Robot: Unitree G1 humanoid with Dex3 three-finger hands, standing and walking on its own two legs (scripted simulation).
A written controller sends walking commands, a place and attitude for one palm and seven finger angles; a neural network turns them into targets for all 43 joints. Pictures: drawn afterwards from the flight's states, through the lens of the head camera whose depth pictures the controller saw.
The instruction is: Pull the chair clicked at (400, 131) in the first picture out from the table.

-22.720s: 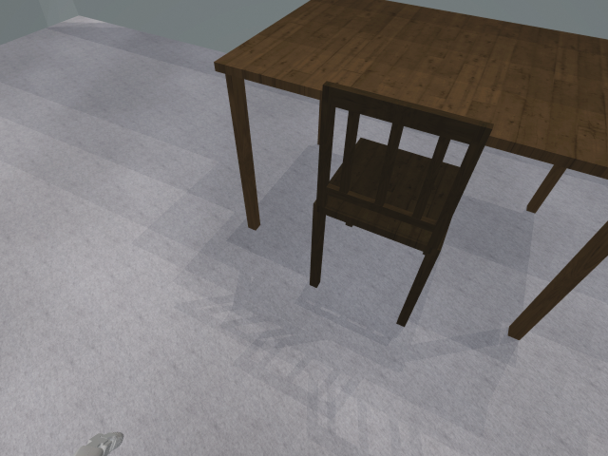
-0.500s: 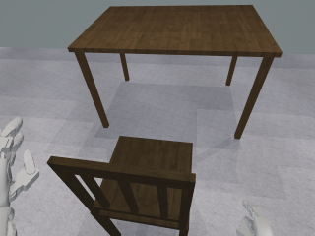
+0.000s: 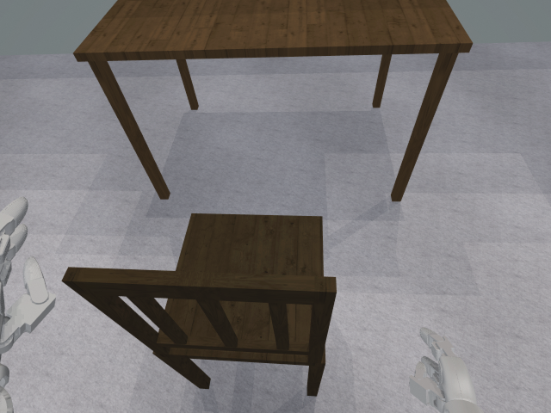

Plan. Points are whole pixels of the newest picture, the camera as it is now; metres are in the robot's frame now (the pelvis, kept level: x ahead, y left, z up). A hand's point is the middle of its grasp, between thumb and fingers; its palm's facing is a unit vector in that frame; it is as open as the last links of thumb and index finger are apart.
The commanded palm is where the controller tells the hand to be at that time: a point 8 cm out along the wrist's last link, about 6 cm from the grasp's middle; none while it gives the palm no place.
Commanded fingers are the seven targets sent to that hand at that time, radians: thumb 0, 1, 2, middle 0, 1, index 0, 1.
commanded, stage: step back with the hand held close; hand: left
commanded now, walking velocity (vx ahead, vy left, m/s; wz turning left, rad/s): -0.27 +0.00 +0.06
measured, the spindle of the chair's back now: (220, 322) +0.27 +0.13 -0.11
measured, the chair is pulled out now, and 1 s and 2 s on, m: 0.67 0.67 0.67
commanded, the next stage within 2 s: stop stepping back and stand still in 1.50 s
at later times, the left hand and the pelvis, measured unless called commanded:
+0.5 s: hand out of the picture +0.13 +0.26 +0.15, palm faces +0.48 -0.74 -0.47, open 7.4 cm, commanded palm +0.06 +0.29 +0.17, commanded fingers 0.00 0.90 0.90 -0.20 -0.30 -0.20 -0.30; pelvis -0.07 -0.01 -0.01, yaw +2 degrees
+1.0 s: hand out of the picture +0.07 +0.27 +0.17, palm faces +0.51 -0.67 -0.53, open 7.4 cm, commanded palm +0.00 +0.30 +0.17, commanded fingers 0.00 0.90 0.90 -0.20 -0.30 -0.20 -0.30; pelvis -0.11 -0.01 -0.03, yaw +6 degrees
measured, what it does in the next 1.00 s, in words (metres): shifts its weight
